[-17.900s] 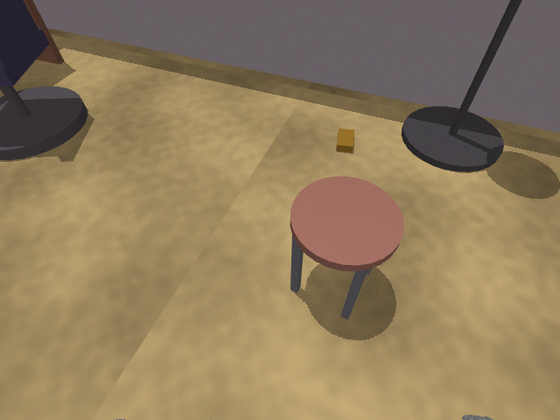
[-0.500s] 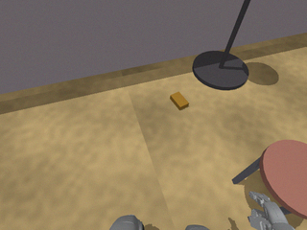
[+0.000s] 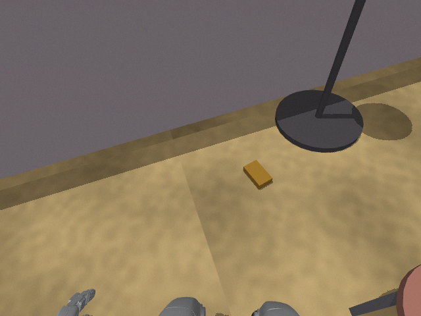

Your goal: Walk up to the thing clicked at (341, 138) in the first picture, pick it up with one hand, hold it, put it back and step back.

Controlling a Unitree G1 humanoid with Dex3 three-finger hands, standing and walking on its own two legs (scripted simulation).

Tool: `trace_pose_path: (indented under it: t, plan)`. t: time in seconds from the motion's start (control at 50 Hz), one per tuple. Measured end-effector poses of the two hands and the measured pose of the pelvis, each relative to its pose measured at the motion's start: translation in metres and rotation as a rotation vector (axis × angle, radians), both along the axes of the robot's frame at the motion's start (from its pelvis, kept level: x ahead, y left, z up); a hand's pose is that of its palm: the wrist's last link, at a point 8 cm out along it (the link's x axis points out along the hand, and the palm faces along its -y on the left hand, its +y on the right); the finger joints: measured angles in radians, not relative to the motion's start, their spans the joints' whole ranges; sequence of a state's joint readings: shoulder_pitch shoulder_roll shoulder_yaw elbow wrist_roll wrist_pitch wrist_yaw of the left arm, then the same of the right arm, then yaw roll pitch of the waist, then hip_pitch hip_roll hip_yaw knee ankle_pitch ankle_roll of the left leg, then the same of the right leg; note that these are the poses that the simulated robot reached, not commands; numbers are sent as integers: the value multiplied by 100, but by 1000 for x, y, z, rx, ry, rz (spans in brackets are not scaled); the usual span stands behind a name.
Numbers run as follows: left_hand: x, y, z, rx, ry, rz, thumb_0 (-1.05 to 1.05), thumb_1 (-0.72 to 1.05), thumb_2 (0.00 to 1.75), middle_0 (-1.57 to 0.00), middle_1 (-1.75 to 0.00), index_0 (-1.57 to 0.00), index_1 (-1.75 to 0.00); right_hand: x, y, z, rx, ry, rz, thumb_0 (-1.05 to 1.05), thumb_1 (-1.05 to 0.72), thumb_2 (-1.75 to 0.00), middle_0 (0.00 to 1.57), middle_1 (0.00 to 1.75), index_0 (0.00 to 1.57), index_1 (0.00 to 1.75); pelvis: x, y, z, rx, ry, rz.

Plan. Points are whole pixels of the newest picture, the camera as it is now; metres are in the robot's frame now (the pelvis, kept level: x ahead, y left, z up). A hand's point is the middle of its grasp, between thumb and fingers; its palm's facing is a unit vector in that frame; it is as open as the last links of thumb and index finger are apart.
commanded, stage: walk up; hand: right
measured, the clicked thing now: (257, 174) +0.86 -0.20 -0.74
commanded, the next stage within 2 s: none
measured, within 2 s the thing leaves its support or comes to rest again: neither
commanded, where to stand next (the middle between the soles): +0.47 +0.02 m, yaw -2 degrees
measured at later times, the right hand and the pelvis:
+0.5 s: hand (317, 260) +0.22 -0.20 -0.10, palm faces +0.03 +0.90 -0.43, open 7.4 cm; pelvis +0.18 +0.08 +0.01, yaw +0 degrees
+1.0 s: hand (319, 216) +0.34 -0.24 -0.15, palm faces +0.05 +0.94 -0.33, open 7.4 cm; pelvis +0.33 +0.03 +0.00, yaw -5 degrees
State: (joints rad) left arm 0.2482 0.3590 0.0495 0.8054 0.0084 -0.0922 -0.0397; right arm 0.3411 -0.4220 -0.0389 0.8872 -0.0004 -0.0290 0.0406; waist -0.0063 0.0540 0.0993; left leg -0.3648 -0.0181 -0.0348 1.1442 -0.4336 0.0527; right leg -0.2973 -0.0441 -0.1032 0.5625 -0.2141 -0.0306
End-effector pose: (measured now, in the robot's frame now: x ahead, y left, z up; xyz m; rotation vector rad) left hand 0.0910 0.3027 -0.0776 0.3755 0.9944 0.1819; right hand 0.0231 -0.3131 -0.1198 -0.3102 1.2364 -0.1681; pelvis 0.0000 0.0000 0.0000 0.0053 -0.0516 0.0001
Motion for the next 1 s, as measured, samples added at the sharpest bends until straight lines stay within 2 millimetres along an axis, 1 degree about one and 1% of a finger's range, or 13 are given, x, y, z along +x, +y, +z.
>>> trace_pose_path:
  t: [0.1,0.22,0.32,0.36,0.4,0.48,0.56,0.68,0.76,0.84,0.88,0.92,1.0]
  plan:
    - [8,12,2,-1,49,25,0,90,90,-21,-31,-21,-30,53,5,14,0,-62,20,1,-90,-90,20,30,20,30,36,8,7,-13,-14,4]
    - [29,45,-15,-20,88,54,0,90,90,-21,-31,-21,-30,116,22,27,-38,-90,51,0,-90,-90,20,30,20,30,81,29,2,-40,-18,16]
    - [65,81,-47,-39,121,69,0,90,90,-21,-31,-21,-30,164,43,33,-107,-147,45,0,-90,-90,20,30,20,30,125,59,-14,-24,-16,4]
    - [84,86,-53,-48,148,54,0,90,90,-21,-30,-20,-30,175,53,38,-120,-182,28,0,-90,-90,20,30,20,30,138,68,-14,-26,-16,-8]
    - [104,87,-52,-62,160,31,1,90,90,-20,-30,-20,-30,181,62,46,-120,-189,7,0,-90,-90,20,30,20,30,150,73,-8,-35,-15,-7]
    - [145,88,-42,-91,135,6,1,90,90,-20,-30,-20,-30,185,75,56,-118,-149,-19,0,-90,-90,21,30,20,30,172,79,6,-30,-11,-7]
    - [175,89,-34,-89,134,-10,0,90,90,-20,-30,-20,-30,191,78,56,-113,-107,-36,0,-90,-90,21,30,21,30,194,82,11,-17,-7,-18]
    - [220,85,-25,-53,169,-46,0,90,90,-20,-30,-20,-30,207,72,44,-93,-81,-69,0,-90,-90,21,30,21,30,229,77,9,9,-2,-51]
    - [262,72,-22,-24,164,-80,0,90,90,-20,-30,-20,-30,222,59,27,-72,-66,-95,0,-90,-90,21,30,21,30,256,66,2,29,0,-75]
    - [313,48,-17,2,108,-115,0,90,90,-20,-30,-20,-30,242,40,4,-50,-33,-109,0,-90,-90,21,30,21,30,285,48,-9,10,0,-85]
    - [333,37,-12,11,52,-128,0,90,90,-20,-30,-20,-30,255,35,-2,-36,-14,-112,0,-90,-90,21,30,20,30,296,38,-10,6,-6,-78]
    - [345,29,-5,5,10,-110,0,90,90,-20,-30,-20,-30,271,32,-1,-24,-6,-99,1,-90,-90,21,30,20,30,306,32,-6,24,-12,-85]
    - [355,19,6,1,9,-87,0,90,90,-21,-30,-20,-30,306,25,8,-11,-41,-78,1,-90,-90,21,30,20,30,328,26,5,20,-15,-84]
